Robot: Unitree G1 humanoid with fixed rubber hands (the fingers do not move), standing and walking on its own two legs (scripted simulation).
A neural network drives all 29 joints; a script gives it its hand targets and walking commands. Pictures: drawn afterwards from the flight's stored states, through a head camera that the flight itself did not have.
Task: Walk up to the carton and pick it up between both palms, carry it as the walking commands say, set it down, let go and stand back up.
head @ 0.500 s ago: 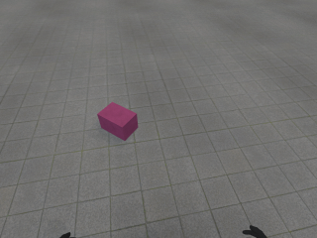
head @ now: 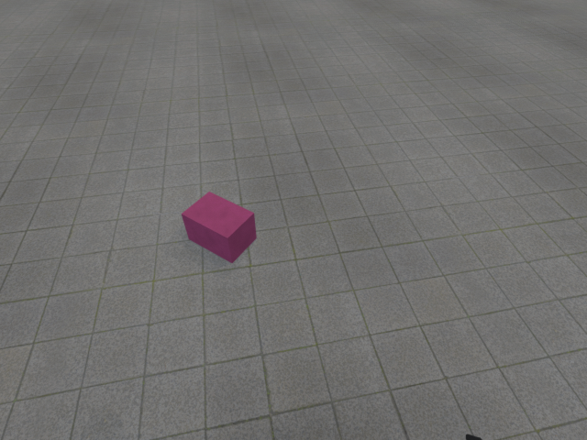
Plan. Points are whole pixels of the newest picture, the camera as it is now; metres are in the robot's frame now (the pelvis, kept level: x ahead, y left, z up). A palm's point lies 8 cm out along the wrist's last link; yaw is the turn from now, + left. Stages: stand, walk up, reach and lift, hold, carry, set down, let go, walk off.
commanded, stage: walk up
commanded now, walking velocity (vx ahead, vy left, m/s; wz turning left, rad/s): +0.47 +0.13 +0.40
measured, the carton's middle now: (220, 226) +1.15 +0.32 -0.67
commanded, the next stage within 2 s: none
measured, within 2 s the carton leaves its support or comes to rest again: neither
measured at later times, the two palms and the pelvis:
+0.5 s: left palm (45, 430) +0.20 +0.37 -0.12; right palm out of the picture +0.12 -0.17 -0.08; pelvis +0.12 +0.11 +0.01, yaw +6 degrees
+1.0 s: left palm (71, 335) +0.35 +0.40 -0.12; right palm (347, 253) +0.53 -0.11 -0.11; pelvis +0.37 +0.12 +0.00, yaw +11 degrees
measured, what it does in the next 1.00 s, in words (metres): walks ahead: left foot, then right foot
